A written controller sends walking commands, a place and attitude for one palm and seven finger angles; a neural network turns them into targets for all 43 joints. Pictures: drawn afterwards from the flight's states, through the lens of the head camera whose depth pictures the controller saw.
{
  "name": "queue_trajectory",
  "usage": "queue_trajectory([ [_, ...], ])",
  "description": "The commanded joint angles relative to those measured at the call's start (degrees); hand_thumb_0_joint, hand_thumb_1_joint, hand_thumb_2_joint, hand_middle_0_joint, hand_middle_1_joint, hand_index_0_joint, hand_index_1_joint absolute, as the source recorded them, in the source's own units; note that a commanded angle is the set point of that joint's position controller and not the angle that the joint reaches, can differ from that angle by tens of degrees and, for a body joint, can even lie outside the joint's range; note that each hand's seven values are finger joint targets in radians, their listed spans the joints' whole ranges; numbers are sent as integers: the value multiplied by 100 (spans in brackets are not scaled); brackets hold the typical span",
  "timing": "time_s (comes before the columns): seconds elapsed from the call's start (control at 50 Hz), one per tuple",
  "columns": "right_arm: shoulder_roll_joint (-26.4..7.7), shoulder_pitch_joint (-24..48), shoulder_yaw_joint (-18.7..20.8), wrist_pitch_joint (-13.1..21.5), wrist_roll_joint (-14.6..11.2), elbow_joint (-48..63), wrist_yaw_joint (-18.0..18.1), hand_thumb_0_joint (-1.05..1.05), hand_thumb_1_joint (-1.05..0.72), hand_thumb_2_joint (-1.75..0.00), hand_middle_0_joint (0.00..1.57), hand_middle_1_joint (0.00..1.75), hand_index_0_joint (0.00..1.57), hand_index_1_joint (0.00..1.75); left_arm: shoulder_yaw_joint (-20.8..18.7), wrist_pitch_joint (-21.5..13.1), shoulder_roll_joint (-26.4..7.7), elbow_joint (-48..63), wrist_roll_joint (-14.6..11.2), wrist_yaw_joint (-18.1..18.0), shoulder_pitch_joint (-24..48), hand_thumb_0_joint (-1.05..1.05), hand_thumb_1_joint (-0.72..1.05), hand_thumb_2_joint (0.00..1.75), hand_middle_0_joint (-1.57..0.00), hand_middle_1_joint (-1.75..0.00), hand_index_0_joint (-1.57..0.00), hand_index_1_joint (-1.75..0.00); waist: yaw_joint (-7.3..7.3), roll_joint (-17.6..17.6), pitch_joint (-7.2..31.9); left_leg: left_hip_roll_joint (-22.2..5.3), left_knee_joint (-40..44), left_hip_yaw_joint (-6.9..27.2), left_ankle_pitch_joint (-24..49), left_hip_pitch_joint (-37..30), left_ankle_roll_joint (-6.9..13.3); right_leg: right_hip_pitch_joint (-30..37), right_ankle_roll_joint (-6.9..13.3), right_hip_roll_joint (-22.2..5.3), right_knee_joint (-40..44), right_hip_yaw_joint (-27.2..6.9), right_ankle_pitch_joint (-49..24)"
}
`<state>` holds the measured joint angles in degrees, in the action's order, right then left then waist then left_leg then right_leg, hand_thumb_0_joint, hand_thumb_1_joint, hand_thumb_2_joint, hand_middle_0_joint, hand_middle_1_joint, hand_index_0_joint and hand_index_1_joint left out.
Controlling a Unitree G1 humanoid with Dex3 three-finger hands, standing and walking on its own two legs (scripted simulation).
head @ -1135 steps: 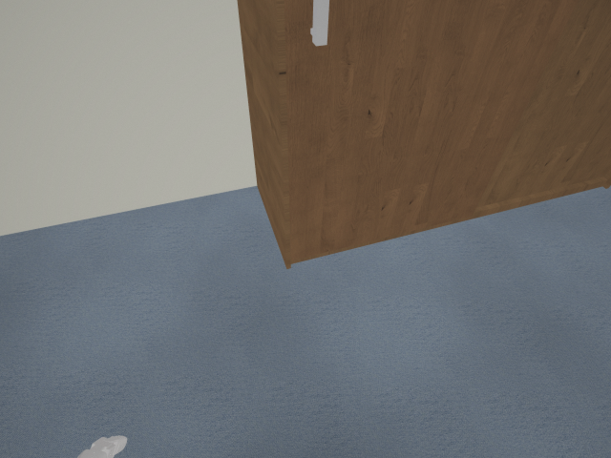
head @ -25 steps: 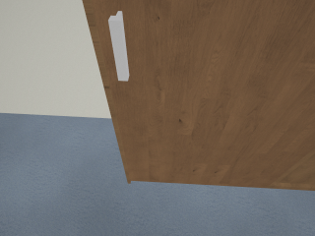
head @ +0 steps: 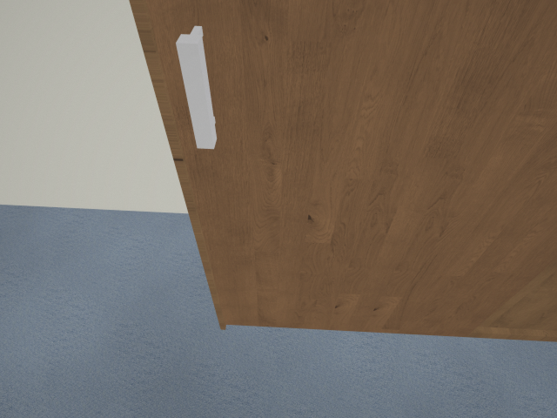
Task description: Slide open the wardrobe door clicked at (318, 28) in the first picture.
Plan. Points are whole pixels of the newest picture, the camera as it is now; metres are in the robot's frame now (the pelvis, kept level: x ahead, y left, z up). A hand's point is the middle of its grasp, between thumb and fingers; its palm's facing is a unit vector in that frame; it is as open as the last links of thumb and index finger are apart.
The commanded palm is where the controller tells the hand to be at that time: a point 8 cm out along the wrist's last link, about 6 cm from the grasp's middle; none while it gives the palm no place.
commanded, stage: raise the hand with hooked fingers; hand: left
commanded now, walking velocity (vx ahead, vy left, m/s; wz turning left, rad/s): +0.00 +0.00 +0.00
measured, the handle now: (202, 89) +0.51 +0.16 +0.22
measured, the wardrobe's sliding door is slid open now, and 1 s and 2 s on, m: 0.00 0.00 0.00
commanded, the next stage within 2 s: none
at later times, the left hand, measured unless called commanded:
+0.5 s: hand (124, 417) +0.13 +0.21 -0.02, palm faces +0.13 -0.99 -0.01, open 8.7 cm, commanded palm +0.13 +0.26 +0.02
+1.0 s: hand (62, 323) +0.19 +0.26 +0.11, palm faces +0.11 -0.99 -0.08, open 11.7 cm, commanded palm +0.16 +0.30 +0.12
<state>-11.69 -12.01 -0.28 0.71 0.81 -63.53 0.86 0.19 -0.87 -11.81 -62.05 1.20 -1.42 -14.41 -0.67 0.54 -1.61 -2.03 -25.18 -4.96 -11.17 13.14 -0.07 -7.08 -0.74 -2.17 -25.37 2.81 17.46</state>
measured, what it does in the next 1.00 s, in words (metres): stands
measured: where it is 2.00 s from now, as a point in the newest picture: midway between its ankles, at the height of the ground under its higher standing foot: outside the picture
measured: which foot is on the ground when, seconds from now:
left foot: down 0.00-1.00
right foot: down 0.00-1.00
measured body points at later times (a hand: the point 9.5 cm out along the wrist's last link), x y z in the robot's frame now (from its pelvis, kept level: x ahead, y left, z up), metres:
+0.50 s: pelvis -0.02 -0.02 -0.04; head -0.01 -0.01 +0.41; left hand +0.12 +0.26 -0.02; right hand +0.19 -0.27 -0.08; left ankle +0.03 +0.12 -0.74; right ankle -0.04 -0.12 -0.74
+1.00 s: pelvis -0.02 +0.00 -0.02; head -0.03 -0.01 +0.43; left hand +0.18 +0.31 +0.12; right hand +0.14 -0.23 -0.10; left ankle +0.02 +0.12 -0.74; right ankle -0.04 -0.12 -0.74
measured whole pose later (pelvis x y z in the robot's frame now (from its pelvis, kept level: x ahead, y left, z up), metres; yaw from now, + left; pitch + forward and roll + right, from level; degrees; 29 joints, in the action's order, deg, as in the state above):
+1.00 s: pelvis -0.02 +0.00 -0.02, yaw +2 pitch +1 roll -1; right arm -14.7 -18.4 -2.0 16.8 -3.5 -36.1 5.1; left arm -21.9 -8.1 -19.2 5.1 -22.6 20.8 -16.2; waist -2.1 -2.8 3.4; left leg -3.2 -38.8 -2.3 -15.7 24.4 0.2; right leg -16.2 -0.7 -1.5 -36.5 4.8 21.5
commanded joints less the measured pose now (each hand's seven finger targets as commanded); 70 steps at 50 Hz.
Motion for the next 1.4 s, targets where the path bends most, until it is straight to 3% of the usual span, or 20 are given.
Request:
queue_trajectory([
  [0.0, -756, -76, 130, 108, -13, 224, 38, 0, -90, -90, 20, 30, 20, 30, -151, -63, -792, 172, -17, -24, -304, 0, 90, 90, -20, -30, -20, -30, 9, -18, -31, -483, 384, 554, 852, -327, 155, -414, 223, -465, 532, -412, -935],
  [0.04, -622, 155, 131, 115, -67, 594, 9, 0, -90, -90, 20, 30, 20, 30, -63, -119, -471, 50, 19, -281, -752, 0, 90, 90, -20, -30, -20, -30, -67, 80, -309, -499, -823, 355, 970, -3, -8, -661, 93, -747, 710, -856, -2538],
  [0.06, -1405, -151, 342, 915, -323, 2385, 256, 0, -90, -90, 20, 30, 20, 30, -1357, -1383, -2228, 8805, -1086, -244, 3520, 0, 88, 89, -20, -32, -20, -32, 588, -876, 2568, 204, -121, 357, 1582, -1629, 168, -149, 257, -108, -63, -82, -2617],
  [0.08, -768, 276, 41, 1306, -304, 2231, 495, 0, -90, -90, 20, 30, 20, 30, -1677, -1302, -2616, 8333, -726, -440, 2269, 0, 85, 88, -20, -33, -20, -33, 130, -1633, 1888, 16, -28, 138, 1678, -1912, 123, -481, 261, 35, -239, -28, -1720],
  [0.1, -945, 158, 136, 1495, -252, 2110, 505, 0, -90, -90, 20, 30, 20, 30, -1038, -1129, -1426, 7400, -835, -546, 623, 0, 83, 87, -21, -34, -21, -34, 20, -1646, 1981, -41, 47, 317, 1549, -1544, 26, -496, 272, 84, -423, 287, -1022],
  [0.12, -590, 216, 141, 1514, -423, 1983, 447, 0, -90, -90, 20, 30, 20, 30, -228, -549, 69, 6024, -922, -524, -1079, 0, 81, 86, -21, -36, -21, -36, 218, -983, 1065, -65, 75, 376, 1026, -1079, 78, -964, 195, 158, -346, 349, -789],
  [0.16, -920, 192, 344, 1615, -346, 2561, 431, 0, -90, -90, 20, 30, 20, 30, -760, -861, -424, 7062, -1126, -289, -251, 0, 76, 84, -21, -39, -21, -39, 335, -315, 514, 27, -164, 478, 383, -434, 72, -1313, 120, 152, -200, 378, -573],
  [0.26, -890, 534, 577, 1508, -227, 3010, 174, 0, -90, -90, 20, 30, 20, 30, -1194, -2462, -30, 4799, -1501, 1235, -2485, 0, 64, 79, -22, -47, -22, -47, -221, 1707, -117, 147, -1194, 374, -119, 1645, -93, -2380, 98, 264, -1052, 328, -128],
  [0.32, -1047, 752, 629, 1495, -367, 3636, 75, 0, -90, -90, 20, 30, 20, 30, -1838, -2729, -833, 4643, -1797, 2385, -2279, 0, 57, 76, -22, -51, -22, -51, -316, 981, 529, 286, -1617, 195, -54, 1790, -62, -1971, 146, 72, -1263, -63, -571],
  [0.38, -977, 652, 591, 1492, -350, 4023, 212, 0, -90, -90, 20, 30, 20, 30, -2575, -2513, -1530, 6173, -2156, 2526, -1532, 0, 50, 73, -23, -55, -23, -55, -400, -8, 1471, 325, -1796, 105, -24, 1523, 41, -1724, 45, 27, -1258, -325, -442],
  [0.46, -754, 247, 450, 1621, -248, 3959, 347, 0, -90, -90, 20, 30, 20, 30, -2347, -3132, -1428, 8582, -2253, 1994, 14, 0, 41, 69, -24, -62, -24, -62, 13, -1015, 2003, 170, -1900, 326, 276, 632, 159, -2015, 79, 198, -1346, -259, -589],
  [0.54, -892, 29, 337, 1850, -268, 3509, 469, 0, -90, -90, 20, 30, 20, 30, -1355, -3411, -914, 8343, -2050, 1974, 485, 0, 32, 65, -24, -68, -24, -68, 510, -891, 1015, 66, -1937, 582, -260, 765, 203, -2717, 119, 296, -1292, -142, -67],
  [0.6, -1057, 118, 273, 1886, -400, 3433, 574, 0, -90, -90, 20, 30, 20, 30, -1351, -2784, -1251, 7363, -2027, 2422, 550, 0, 25, 62, -25, -72, -25, -72, 510, -497, 471, 67, -1749, 658, -718, 1051, 214, -2669, 78, 246, -883, -332, 426],
  [0.7, -991, 434, 207, 1747, -453, 3803, 640, 0, -90, -90, 20, 30, 20, 30, -2429, -1113, -2060, 6538, -2177, 2708, 12, 0, 13, 57, -25, -80, -25, -80, -161, -51, 1006, 128, -1288, 592, -392, 1000, 194, -1741, 12, 80, -553, -394, 358],
  [0.78, -811, 542, 95, 1770, -400, 4029, 553, 0, -90, -90, 20, 30, 20, 30, -3344, -957, -2251, 7524, -2728, 2289, -67, 0, 4, 53, -26, -86, -26, -86, -476, -33, 1659, 130, -1063, 613, 413, 555, 154, -958, 40, 217, -711, -18, -729],
  [0.96, -1036, 191, 101, 2074, -502, 3722, 510, 0, -90, -90, 20, 30, 20, 30, -2226, -708, -1764, 7546, -2346, 2403, 821, 0, -17, 44, -28, -99, -28, -99, -18, -370, 716, 86, -572, 583, -136, 156, 169, -1595, 12, 320, -290, 135, -338],
  [1.08, -1017, 378, -17, 2071, -468, 3711, 688, 0, -90, -90, 20, 30, 20, 30, -3069, -426, -2774, 8278, -2277, 2260, 2057, 0, -31, 38, -29, -108, -29, -108, -199, -477, 1194, 103, -175, 741, -109, -465, 179, -1029, 108, 339, -56, 191, -161],
  [1.18, -938, 490, -110, 2014, -486, 3677, 632, 0, -90, -90, 20, 30, 20, 30, -3277, -227, -2695, 7844, -2452, 2264, 2143, 0, -43, 33, -29, -115, -29, -115, -311, -815, 1135, 130, -11, 729, 224, -713, 112, -719, 168, 376, 123, 224, -610],
  [1.28, -991, 557, -168, 1792, -598, 3721, 597, 0, -90, -90, 20, 30, 20, 30, -2846, 759, -2494, 6948, -2363, 2590, 2410, 0, -50, 30, -30, -120, -30, -120, -258, -615, 509, 157, 149, 702, 54, -549, 105, -818, 143, 353, 391, 171, -661],
  [1.38, -987, 785, -235, 1631, -623, 3884, 601, 0, -90, -90, 20, 30, 20, 30, -3040, 1126, -3110, 7541, -2281, 2664, 3584, 0, -50, 30, -30, -120, -30, -120, -248, -441, 900, 208, 192, 743, 78, -860, 160, -702, 146, 350, 523, 128, -523],
])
